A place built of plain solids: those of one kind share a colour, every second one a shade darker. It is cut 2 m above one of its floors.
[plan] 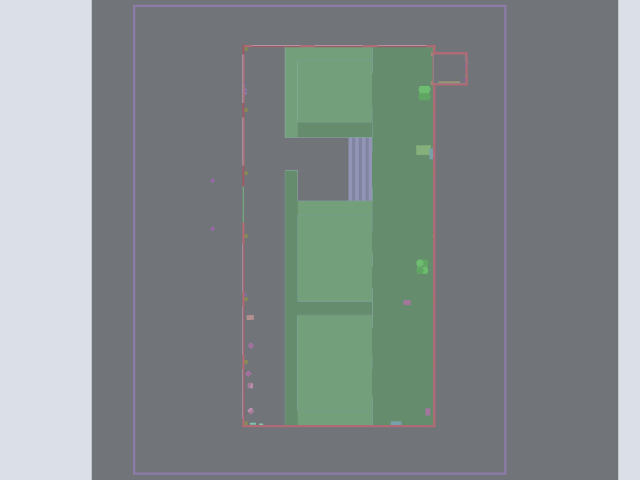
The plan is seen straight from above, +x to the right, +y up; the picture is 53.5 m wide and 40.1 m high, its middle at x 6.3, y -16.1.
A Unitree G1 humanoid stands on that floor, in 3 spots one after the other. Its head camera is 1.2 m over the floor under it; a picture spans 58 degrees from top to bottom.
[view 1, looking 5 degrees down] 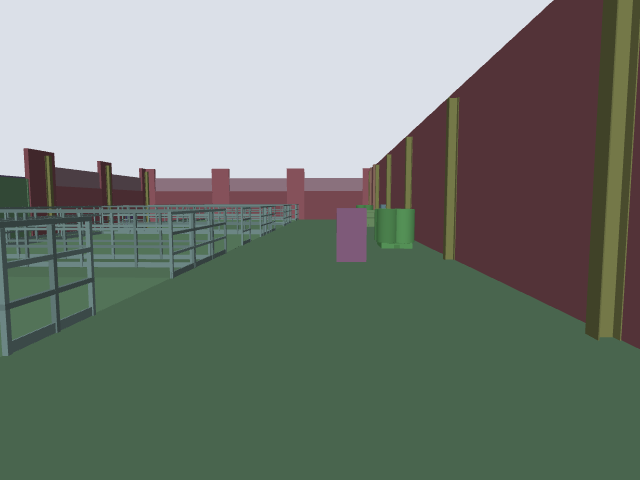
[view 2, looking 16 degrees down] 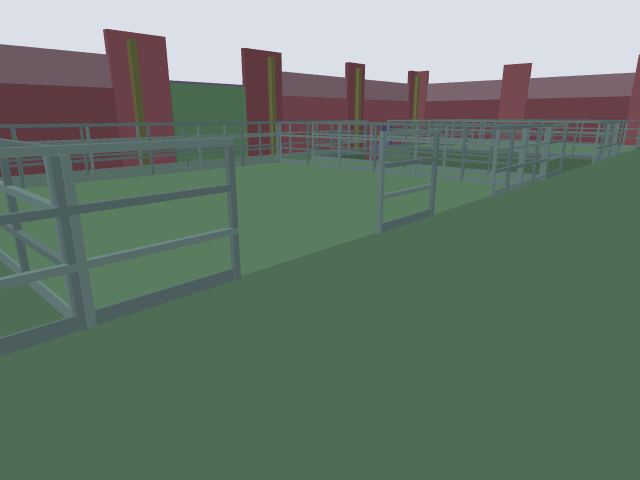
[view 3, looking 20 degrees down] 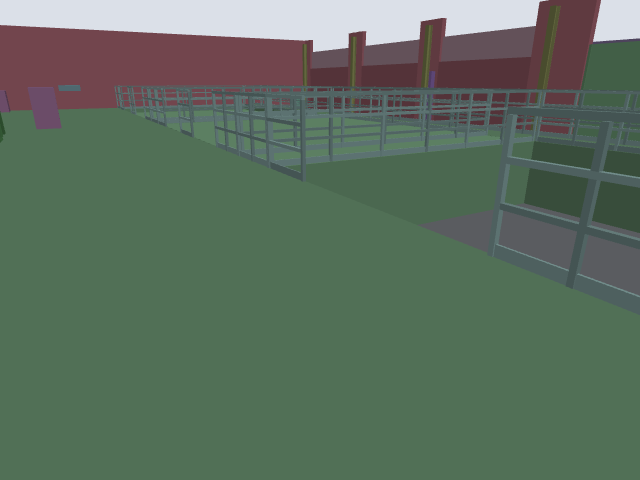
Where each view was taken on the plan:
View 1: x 13.25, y -30.15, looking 92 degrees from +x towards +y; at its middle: raised_floor_bank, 13.77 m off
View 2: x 13.25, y -21.95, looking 133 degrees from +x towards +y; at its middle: raised_floor_bank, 4.35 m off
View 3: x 13.25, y -6.85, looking -120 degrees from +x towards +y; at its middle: raised_floor_bank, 3.51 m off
